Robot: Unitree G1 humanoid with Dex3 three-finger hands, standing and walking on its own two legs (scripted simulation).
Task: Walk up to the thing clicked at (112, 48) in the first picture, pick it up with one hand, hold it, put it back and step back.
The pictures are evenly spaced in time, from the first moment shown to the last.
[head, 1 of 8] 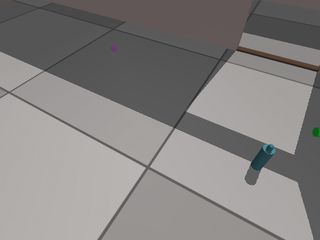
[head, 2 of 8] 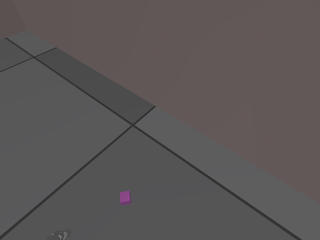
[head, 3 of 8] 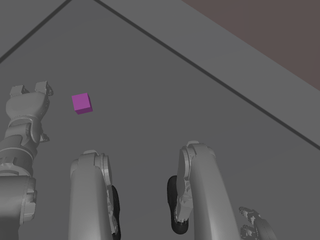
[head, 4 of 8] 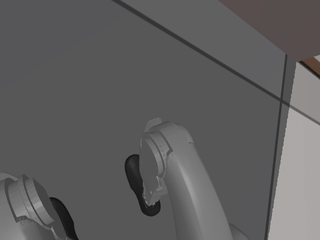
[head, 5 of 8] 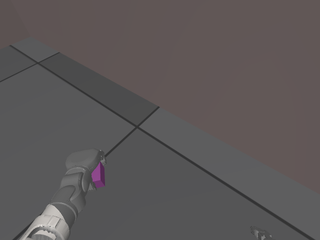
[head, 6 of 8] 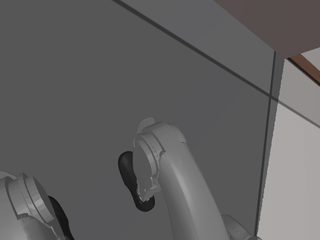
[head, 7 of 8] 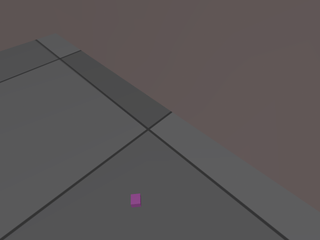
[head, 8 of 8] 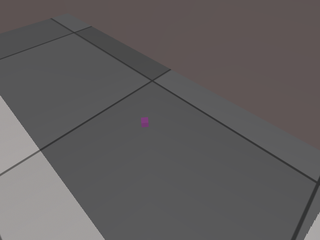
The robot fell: no
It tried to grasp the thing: yes
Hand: left
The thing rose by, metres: 0.69
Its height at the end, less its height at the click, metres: +0.00
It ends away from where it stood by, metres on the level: 0.01
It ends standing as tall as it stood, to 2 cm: yes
